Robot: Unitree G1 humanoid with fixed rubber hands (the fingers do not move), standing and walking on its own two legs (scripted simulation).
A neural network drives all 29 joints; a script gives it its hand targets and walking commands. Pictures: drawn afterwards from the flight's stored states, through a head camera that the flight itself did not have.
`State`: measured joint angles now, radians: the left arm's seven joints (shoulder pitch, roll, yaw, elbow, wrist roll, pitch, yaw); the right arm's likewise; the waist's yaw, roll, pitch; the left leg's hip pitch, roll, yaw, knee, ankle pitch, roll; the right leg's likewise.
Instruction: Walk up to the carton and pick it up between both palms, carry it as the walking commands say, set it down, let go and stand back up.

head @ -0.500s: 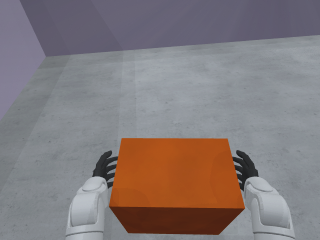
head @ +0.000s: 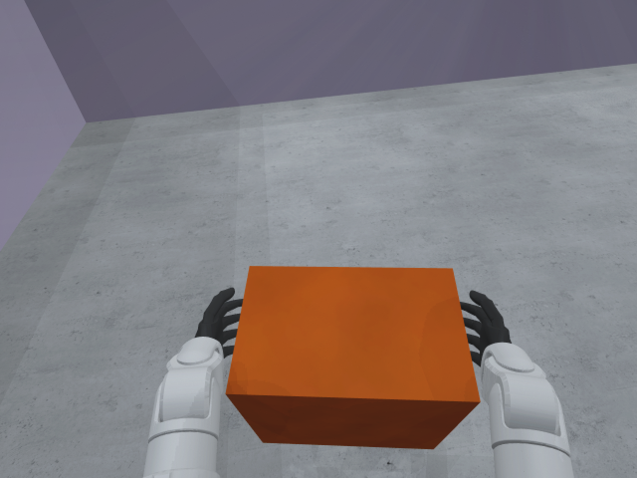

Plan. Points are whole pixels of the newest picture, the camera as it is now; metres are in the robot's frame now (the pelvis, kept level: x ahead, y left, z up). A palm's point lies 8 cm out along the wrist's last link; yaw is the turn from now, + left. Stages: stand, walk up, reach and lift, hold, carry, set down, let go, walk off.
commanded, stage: hold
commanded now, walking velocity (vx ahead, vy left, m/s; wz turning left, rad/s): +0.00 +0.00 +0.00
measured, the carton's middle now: (348, 364) +0.30 -0.01 -0.04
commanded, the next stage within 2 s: set down in 0.08 s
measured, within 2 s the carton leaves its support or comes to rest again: neither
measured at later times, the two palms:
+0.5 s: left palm (223, 354) +0.30 +0.16 +0.01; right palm (488, 353) +0.29 -0.20 +0.00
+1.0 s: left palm (240, 362) +0.33 +0.15 -0.07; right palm (470, 362) +0.32 -0.20 -0.08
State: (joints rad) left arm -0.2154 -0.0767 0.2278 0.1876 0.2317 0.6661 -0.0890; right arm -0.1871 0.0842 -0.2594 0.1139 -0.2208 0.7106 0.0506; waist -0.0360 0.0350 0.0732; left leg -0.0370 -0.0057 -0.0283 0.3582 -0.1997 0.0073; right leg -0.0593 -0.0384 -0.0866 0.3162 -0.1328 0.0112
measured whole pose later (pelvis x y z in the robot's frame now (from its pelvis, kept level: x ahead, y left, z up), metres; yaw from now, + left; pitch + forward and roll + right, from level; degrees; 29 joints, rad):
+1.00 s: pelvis -0.01 -0.01 -0.03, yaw -1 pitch +15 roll +0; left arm -0.43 -0.11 0.42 0.45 0.29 0.36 -0.08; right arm -0.44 0.08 -0.42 0.45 -0.31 0.37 0.10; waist -0.02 0.02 0.01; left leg -0.67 -0.02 -0.06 0.68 -0.28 -0.01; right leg -0.70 -0.01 -0.02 0.64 -0.21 0.00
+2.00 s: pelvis -0.05 -0.01 -0.18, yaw -1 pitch +47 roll +1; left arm -0.78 0.01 0.44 0.57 0.18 0.34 -0.03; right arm -0.77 -0.02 -0.43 0.54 -0.18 0.36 0.02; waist -0.02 0.03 -0.27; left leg -1.72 -0.07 -0.07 1.37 -0.47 -0.03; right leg -1.77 0.04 0.05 1.33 -0.38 0.02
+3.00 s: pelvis -0.09 +0.00 -0.33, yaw +0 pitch +52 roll +2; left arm -1.20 0.17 0.37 0.75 0.08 0.33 0.04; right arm -1.16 -0.18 -0.42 0.70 -0.09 0.35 -0.03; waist -0.04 0.02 -0.10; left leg -2.24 -0.12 -0.05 1.85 -0.53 -0.06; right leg -2.29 0.08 0.08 1.81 -0.43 0.06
